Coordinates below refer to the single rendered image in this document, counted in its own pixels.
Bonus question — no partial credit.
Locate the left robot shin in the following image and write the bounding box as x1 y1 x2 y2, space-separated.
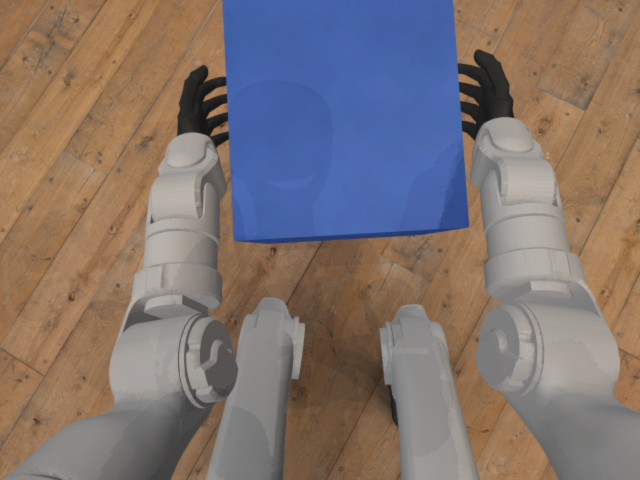
236 297 293 355

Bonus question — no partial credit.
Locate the left robot hand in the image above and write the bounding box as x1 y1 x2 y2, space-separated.
177 65 229 148

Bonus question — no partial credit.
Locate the left robot upper arm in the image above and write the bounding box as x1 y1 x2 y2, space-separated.
1 313 238 480

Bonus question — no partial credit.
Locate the right robot upper arm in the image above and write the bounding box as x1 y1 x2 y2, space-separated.
475 300 640 480

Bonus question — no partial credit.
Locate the robot left forearm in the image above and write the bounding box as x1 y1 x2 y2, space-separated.
109 133 227 394

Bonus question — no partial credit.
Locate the robot right forearm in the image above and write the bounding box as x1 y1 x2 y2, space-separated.
470 117 620 380

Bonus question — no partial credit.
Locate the carton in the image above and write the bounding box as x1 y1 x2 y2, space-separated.
222 0 469 244

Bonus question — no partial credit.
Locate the right robot foot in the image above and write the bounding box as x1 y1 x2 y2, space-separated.
388 385 398 427

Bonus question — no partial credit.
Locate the right robot hand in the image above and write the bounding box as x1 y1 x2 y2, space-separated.
458 49 514 141

